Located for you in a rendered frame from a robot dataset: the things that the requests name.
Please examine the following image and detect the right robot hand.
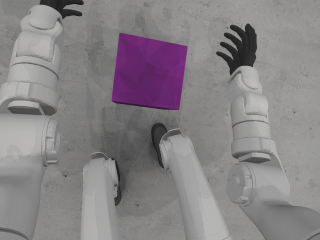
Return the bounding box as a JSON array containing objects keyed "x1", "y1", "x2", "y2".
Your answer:
[{"x1": 216, "y1": 23, "x2": 257, "y2": 75}]

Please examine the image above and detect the right robot upper arm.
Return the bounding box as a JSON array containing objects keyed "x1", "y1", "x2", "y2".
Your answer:
[{"x1": 226, "y1": 161, "x2": 320, "y2": 240}]

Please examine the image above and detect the right robot foot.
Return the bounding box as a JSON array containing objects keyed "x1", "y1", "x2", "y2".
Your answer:
[{"x1": 151, "y1": 123, "x2": 168, "y2": 168}]

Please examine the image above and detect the left robot upper arm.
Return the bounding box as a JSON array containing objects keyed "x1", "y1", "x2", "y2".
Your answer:
[{"x1": 0, "y1": 113, "x2": 64, "y2": 240}]

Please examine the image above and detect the robot foot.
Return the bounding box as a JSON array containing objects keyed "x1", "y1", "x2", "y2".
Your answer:
[
  {"x1": 111, "y1": 158, "x2": 122, "y2": 206},
  {"x1": 151, "y1": 123, "x2": 168, "y2": 168}
]

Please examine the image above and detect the right robot forearm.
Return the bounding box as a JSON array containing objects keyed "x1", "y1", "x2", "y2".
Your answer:
[{"x1": 225, "y1": 65, "x2": 290, "y2": 197}]

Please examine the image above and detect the left robot hand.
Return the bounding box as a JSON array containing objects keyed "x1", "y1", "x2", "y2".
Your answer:
[{"x1": 39, "y1": 0, "x2": 84, "y2": 19}]

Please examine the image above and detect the left robot foot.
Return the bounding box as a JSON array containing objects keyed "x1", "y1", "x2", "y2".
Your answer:
[{"x1": 111, "y1": 158, "x2": 122, "y2": 206}]

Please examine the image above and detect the carton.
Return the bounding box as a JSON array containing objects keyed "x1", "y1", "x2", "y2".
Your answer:
[{"x1": 111, "y1": 33, "x2": 188, "y2": 110}]

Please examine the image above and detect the left robot forearm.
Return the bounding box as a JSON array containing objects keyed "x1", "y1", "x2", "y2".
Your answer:
[{"x1": 0, "y1": 4, "x2": 64, "y2": 116}]

